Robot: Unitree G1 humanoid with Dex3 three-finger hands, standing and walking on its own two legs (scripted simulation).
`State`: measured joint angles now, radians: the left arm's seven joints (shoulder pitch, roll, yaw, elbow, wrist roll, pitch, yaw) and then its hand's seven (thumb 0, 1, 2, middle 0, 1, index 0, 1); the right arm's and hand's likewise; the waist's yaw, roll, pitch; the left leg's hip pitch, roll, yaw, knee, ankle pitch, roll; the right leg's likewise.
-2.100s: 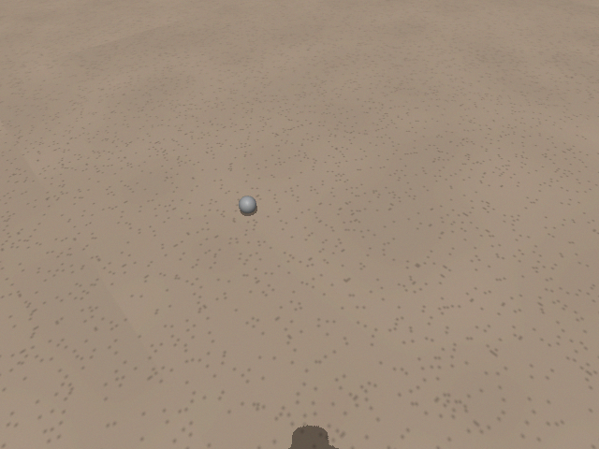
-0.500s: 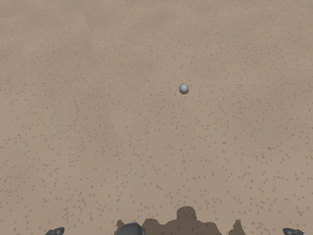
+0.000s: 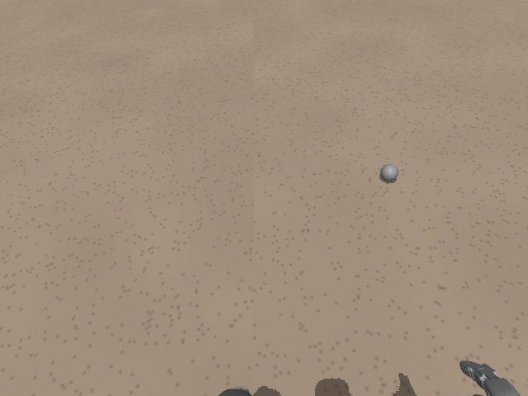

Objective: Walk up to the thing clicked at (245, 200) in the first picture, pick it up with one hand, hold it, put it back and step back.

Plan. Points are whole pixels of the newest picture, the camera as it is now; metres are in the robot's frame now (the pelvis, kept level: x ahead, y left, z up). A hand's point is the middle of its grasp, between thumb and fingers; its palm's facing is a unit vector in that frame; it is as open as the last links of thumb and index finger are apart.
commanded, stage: walk up
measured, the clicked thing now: (389, 172) +1.17 -0.57 -0.70
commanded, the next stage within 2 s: stand in 0.98 s
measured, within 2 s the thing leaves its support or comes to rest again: neither
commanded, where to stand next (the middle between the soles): +0.08 +0.01 m, yaw +10 degrees
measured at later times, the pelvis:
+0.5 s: pelvis +0.01 +0.03 +0.00, yaw +10 degrees
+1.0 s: pelvis +0.01 +0.02 +0.02, yaw +13 degrees
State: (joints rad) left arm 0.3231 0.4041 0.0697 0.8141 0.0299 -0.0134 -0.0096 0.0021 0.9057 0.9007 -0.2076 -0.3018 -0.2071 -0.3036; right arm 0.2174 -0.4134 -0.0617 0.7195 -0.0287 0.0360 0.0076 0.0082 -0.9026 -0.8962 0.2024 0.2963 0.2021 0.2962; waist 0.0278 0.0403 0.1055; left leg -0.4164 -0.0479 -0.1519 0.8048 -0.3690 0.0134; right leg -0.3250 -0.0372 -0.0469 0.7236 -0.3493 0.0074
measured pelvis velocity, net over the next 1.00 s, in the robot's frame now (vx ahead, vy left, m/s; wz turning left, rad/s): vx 0.01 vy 0.02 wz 0.23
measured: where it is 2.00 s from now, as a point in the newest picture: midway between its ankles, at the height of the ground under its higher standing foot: outside the picture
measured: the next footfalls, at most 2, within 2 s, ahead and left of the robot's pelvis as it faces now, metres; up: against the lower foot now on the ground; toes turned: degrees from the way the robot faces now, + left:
left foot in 0.28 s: +0.06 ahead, +0.16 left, +0.00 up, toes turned +6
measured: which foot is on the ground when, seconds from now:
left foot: up 0.00-0.26, down 0.28-1.00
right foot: down 0.00-1.00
